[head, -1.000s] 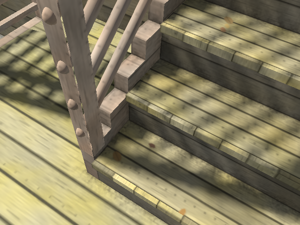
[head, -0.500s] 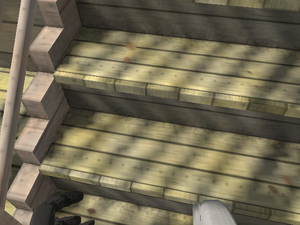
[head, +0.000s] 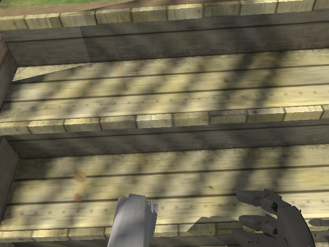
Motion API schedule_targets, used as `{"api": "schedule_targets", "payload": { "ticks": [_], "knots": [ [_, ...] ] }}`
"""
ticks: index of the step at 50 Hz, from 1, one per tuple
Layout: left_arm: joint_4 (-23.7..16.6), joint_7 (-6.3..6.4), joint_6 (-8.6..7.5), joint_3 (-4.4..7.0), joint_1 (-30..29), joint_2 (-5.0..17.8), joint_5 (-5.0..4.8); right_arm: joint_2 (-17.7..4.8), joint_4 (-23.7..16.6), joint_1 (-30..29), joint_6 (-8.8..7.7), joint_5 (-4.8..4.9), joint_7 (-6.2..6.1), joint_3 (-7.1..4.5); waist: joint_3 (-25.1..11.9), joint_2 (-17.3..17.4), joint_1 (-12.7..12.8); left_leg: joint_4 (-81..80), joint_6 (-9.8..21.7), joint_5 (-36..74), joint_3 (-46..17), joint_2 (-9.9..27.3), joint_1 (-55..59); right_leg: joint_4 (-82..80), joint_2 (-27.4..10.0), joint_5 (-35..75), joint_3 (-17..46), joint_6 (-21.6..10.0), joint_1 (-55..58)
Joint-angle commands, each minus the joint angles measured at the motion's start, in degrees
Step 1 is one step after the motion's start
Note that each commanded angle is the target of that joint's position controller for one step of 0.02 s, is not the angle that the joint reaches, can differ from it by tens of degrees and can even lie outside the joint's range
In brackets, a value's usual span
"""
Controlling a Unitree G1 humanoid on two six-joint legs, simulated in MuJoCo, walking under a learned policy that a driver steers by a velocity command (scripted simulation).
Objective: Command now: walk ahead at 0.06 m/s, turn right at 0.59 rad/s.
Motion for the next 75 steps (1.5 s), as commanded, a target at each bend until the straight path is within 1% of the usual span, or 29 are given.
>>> {"api": "schedule_targets", "payload": {
  "ticks": [1,3,6,8,9,10,11,12,13,15,17,22,23,27,28,29,30,33,37,38,40,55,62,65,67,69,72,73,75],
  "knots": [
    [-7.0,1.72,-2.35,0.6,-1.5,7.7,-1.06,-4.1,-7.1,-8.0,0.95,1.04,-0.56,-2.28,-4.4,-5.1,-3.4,-11.8,-4.2,2.0,11.0,3.4,14.0,-15.4,-6.8,12.5,13.2,-0.1,-14.4],
    [-6.0,1.73,-2.45,1.4,5.8,9.5,-3.15,-1.4,-9.5,-16.2,1.64,0.47,-0.4,-1.74,-6.7,-5.9,0.4,-25.0,-4.9,-13.8,14.0,3.1,10.8,-16.9,-12.3,32.9,21.4,-1.4,-1.5],
    [-9.3,0.21,-5.17,2.23,-5.1,11.3,-5.5,-4.0,-6.9,-8.4,4.93,-1.07,0.6,-3.1,-8.9,-8.6,-6.6,-48.2,-5.9,-22.5,21.0,-1.6,31.4,-17.0,-15.0,83.2,13.2,-3.1,6.8],
    [-8.1,-1.6,-6.66,5.58,-7.1,16.9,-8.11,-6.5,-6.2,-3.1,7.96,0.7,1.71,-4.33,-9.3,-16.4,-10.7,-68.6,-3.6,-17.0,23.6,-4.7,44.3,-13.7,-19.4,138.7,13.6,-7.2,13.8],
    [-9.5,-2.21,-6.69,6.11,-10.5,17.3,-7.16,-7.6,-0.3,9.3,8.54,2.82,0.36,-4.73,-18.4,-10.8,-12.1,-76.8,-0.9,-11.8,16.6,-3.8,57.6,-1.4,-18.7,148.4,11.4,-5.6,14.4],
    [-7.2,-3.22,-6.06,4.33,-1.3,7.3,-1.04,-6.4,3.6,21.1,9.62,2.99,-0.8,-4.87,-41.9,8.5,-8.8,-77.7,14.8,8.6,-12.7,7.1,88.0,8.6,-14.2,117.4,10.9,2.4,-4.3],
    [-6.0,-2.79,-3.61,5.23,-5.9,7.9,-1.71,-8.1,5.3,29.4,10.44,-2.73,-0.12,-5.94,-36.0,27.3,-18.5,-97.5,27.2,11.5,-41.3,25.4,91.9,42.4,0.1,23.2,9.9,10.0,-19.1],
    [-6.4,-3.11,-1.57,6.72,-14.5,10.4,-4.64,-11.4,5.1,27.0,7.99,-6.51,-0.31,-6.92,-19.7,14.9,-18.1,-104.1,20.8,-14.5,-47.8,23.0,74.2,67.0,2.1,15.0,7.5,7.1,-29.3],
    [-7.8,-2.26,-1.34,6.61,-21.1,8.0,-7.07,-12.5,7.6,18.2,4.24,-4.75,0.44,-6.73,-3.6,6.6,-12.1,-101.3,14.7,-29.3,-33.9,18.2,62.7,71.1,0.6,14.2,6.4,3.7,-39.1],
    [-6.5,-0.38,-0.82,4.62,-21.2,5.9,-3.27,-0.8,14.7,14.1,1.96,-0.57,1.18,-3.84,-4.8,-3.1,-6.7,-96.7,11.3,-26.5,-14.4,13.8,58.3,67.4,-3.1,10.9,2.2,-3.4,-40.1],
    [-7.4,1.3,-0.44,1.89,-22.3,0.2,-1.61,6.4,17.1,9.5,-0.17,0.74,-0.56,-1.78,-7.7,0.6,-2.6,-101.7,6.8,-14.7,-6.7,10.1,57.4,61.3,-6.6,-1.7,-0.1,-1.6,-36.8],
    [-7.1,0.2,-1.11,0.77,-24.5,4.3,-2.82,-5.6,13.0,7.5,-0.7,-3.0,-0.54,-3.86,-11.5,3.7,-2.5,-104.4,3.9,-6.5,2.2,9.8,57.7,51.4,-10.1,5.1,-6.0,7.6,-32.2],
    [-6.9,-0.59,-1.14,0.16,-24.5,3.3,-3.13,-6.7,10.3,0.1,-0.97,-1.5,0.9,-4.02,-9.3,-0.2,1.9,-108.2,-0.2,-12.9,7.4,7.9,51.7,31.0,-12.1,-8.3,-10.3,9.7,-20.7],
    [-0.1,-2.45,-3.51,2.39,-17.2,6.1,-4.16,-6.5,12.5,4.2,-1.68,-0.34,4.79,-4.11,-1.1,2.2,3.8,-97.4,-1.9,-18.5,10.3,7.9,45.8,4.3,-9.4,18.3,-14.7,11.7,9.4],
    [-1.3,-0.97,-3.82,2.68,-20.5,8.0,-2.9,-3.3,14.5,10.3,-1.78,-0.06,5.51,-3.79,-2.0,1.1,-0.1,-91.3,-1.4,-12.7,9.4,8.8,52.4,-3.1,-10.5,27.3,-11.0,7.9,6.7],
    [-5.3,-1.19,-3.71,2.82,-30.7,12.3,-4.6,1.2,17.8,25.4,-1.9,0.05,5.21,-3.23,-7.9,-7.5,-9.7,-83.9,-4.3,-17.7,9.8,6.6,56.7,-6.2,-15.6,45.1,-0.8,-1.5,7.3],
    [-9.3,-1.86,-3.39,1.82,-39.8,9.6,-6.89,1.4,18.5,31.1,-2.6,0.54,3.89,-2.7,-13.1,-8.3,-12.6,-83.6,-8.9,-16.5,8.3,7.4,59.2,-6.1,-19.1,37.8,6.9,-7.5,6.1],
    [-6.5,-1.22,-2.25,2.09,-35.5,5.0,-6.34,-4.3,16.8,17.2,-1.25,0.68,3.17,-4.53,-6.1,0.1,-6.3,-88.2,-9.8,-14.7,9.2,7.5,65.8,-11.8,-15.1,-0.4,5.3,-1.8,-5.1],
    [-4.2,-0.31,-2.29,2.28,-32.8,4.0,-5.82,-3.9,16.3,13.1,-0.19,-0.24,3.87,-4.59,-6.8,0.6,-4.7,-93.0,-7.6,-11.3,8.9,8.6,69.3,-12.1,-12.7,6.1,0.1,1.3,0.2],
    [-3.5,3.53,-2.18,1.01,-26.0,-0.4,-4.45,-6.8,16.9,16.8,2.15,1.0,-0.76,-5.76,-4.6,-1.5,-5.1,-101.6,-3.5,-1.1,4.7,11.6,72.6,-10.3,-13.8,27.4,-6.4,2.4,3.0],
    [-2.4,5.02,-2.22,1.42,-23.0,0.8,-5.64,-9.0,17.9,17.3,3.31,0.84,-3.14,-6.19,-4.9,-1.2,-3.3,-101.2,-3.4,8.1,5.3,11.9,75.2,-9.3,-13.3,37.2,-7.1,3.7,6.1],
    [-1.8,4.08,-1.91,2.71,-17.2,2.0,-3.94,-11.3,18.5,18.4,4.58,-0.16,-3.25,-6.55,4.3,8.1,-2.7,-110.1,4.6,-23.8,-0.1,12.5,76.3,-8.6,-8.4,-2.3,-12.8,-0.6,-3.8],
    [0.5,4.85,-0.89,4.42,-4.8,6.6,-3.87,-8.9,16.0,17.8,2.34,-0.02,-1.14,-5.47,-0.7,-7.2,1.2,-83.7,2.4,-13.1,11.1,6.0,59.4,-19.6,-18.0,16.5,4.8,-8.0,22.1],
    [3.7,6.32,-1.12,5.27,5.9,9.5,-1.36,-4.7,10.2,5.0,1.81,0.14,-1.29,-5.46,0.0,-7.9,7.8,-31.4,-0.5,-27.7,10.5,5.1,30.5,-25.2,-29.9,25.8,15.9,-18.9,32.5],
    [5.7,6.62,-3.32,5.23,7.4,7.1,-0.5,1.0,-0.3,-8.8,1.72,-0.71,-3.64,-3.52,3.2,-7.7,7.6,-1.6,1.6,-38.4,-0.4,7.1,6.8,-25.3,-31.9,16.5,11.4,-14.4,34.6],
    [6.8,5.96,-4.7,3.58,4.7,2.2,-0.92,1.7,-7.0,-11.9,1.23,-1.9,-4.05,-2.3,6.1,-2.7,4.2,3.4,5.5,-48.7,-6.5,7.4,-4.4,-26.9,-31.5,3.8,5.1,-7.9,29.9],
    [5.1,5.83,-3.69,2.64,-8.2,6.0,-5.01,1.2,-13.4,-8.2,2.75,-0.77,-2.54,-0.88,8.3,2.5,-7.0,-25.5,4.8,-35.0,6.1,10.0,19.0,-44.9,-25.4,-10.2,-10.0,-2.7,0.6],
    [1.3,6.3,-3.35,2.04,-17.1,6.5,-7.74,2.2,-11.0,0.9,3.98,-0.46,-1.42,0.43,5.0,2.7,-11.5,-46.9,5.7,-27.0,11.9,8.8,52.8,-52.7,-19.9,5.7,-17.4,-4.8,-21.9],
    [-0.3,5.58,-4.58,2.88,-16.0,12.2,-8.6,-3.9,-0.6,25.3,5.63,-0.4,-2.91,-3.57,-12.0,-3.3,-17.4,-39.0,2.6,-24.0,19.8,-1.2,82.0,-34.2,-19.8,81.4,-23.0,-8.5,-13.8]
  ]
}}
Keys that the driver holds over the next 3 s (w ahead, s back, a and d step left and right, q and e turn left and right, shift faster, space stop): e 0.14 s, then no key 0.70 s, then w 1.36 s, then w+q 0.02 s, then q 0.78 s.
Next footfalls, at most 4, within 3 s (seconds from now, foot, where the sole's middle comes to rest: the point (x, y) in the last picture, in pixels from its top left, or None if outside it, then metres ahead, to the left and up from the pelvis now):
0.16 left None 0.24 0.12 -0.58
0.56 right None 0.27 -0.15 -0.58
1.54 left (155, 189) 0.53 0.11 -0.39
2.14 right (231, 82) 0.79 -0.13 -0.20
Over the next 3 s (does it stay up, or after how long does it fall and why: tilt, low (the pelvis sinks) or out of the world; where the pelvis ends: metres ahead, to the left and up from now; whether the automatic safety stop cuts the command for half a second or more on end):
stays up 0.93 -0.03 0.75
